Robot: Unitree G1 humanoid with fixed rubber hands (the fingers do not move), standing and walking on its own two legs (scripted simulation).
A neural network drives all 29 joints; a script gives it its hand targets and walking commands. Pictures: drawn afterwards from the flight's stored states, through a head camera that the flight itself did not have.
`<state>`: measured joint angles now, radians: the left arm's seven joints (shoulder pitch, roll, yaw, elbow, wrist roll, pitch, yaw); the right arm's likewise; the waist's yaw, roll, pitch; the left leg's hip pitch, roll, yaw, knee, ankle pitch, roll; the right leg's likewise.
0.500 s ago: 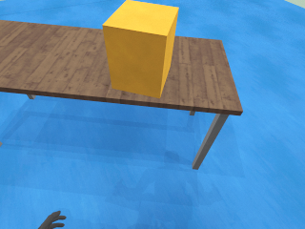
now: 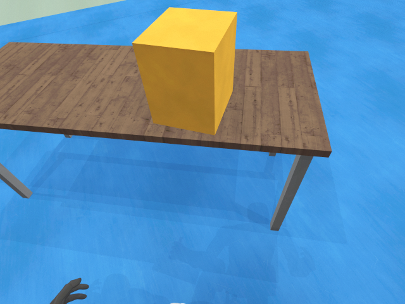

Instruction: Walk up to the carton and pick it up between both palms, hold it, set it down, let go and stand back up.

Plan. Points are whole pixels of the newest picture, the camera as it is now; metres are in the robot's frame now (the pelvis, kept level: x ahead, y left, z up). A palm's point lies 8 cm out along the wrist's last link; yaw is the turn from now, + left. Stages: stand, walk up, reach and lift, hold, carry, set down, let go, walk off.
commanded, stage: walk up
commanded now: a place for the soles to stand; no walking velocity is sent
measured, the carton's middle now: (192, 71) +0.77 +0.10 +0.04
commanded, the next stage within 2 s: none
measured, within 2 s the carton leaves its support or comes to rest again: neither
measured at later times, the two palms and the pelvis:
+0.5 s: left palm out of the picture +0.12 +0.33 -0.09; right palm out of the picture +0.13 -0.29 -0.06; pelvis +0.01 +0.02 +0.00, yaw +2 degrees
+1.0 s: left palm out of the picture +0.07 +0.38 -0.09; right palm (344, 279) +0.21 -0.24 -0.06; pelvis +0.05 +0.06 +0.00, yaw +5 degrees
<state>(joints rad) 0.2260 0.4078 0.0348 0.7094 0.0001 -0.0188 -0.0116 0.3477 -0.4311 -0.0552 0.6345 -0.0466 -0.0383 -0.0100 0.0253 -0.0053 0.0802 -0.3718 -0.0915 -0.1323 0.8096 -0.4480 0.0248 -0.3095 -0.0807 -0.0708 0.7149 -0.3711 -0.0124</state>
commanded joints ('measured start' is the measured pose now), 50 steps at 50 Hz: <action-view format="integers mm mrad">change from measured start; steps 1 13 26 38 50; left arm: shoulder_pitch -47 22 -15 277 19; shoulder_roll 231 261 247 414 259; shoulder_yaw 72 77 71 153 90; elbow -47 -5 -8 47 -62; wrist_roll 13 24 25 34 18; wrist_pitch -8 -40 -41 -96 -77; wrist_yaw -2 15 7 15 -5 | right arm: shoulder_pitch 80 -85 -96 -160 180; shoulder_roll -136 -120 -139 -135 -208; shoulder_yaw -43 -18 -18 -48 -104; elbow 29 -7 4 -103 44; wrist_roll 25 40 32 0 30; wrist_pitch -41 -37 -50 -25 -43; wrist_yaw -16 -12 -6 69 72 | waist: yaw -22 11 10 93 -159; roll -198 -30 -49 -178 -47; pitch -126 -131 -94 8 -109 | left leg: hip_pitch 122 -59 -71 -552 428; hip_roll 41 36 59 16 22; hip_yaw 116 12 -51 46 170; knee -273 -78 -151 80 -169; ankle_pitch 208 276 302 -62 267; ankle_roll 28 14 32 23 22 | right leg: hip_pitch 95 215 177 452 -235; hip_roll -156 -209 -157 -342 -112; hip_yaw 114 304 258 564 4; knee -118 -296 -276 -505 8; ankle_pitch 317 167 91 -486 11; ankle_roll -132 -163 -134 -229 -90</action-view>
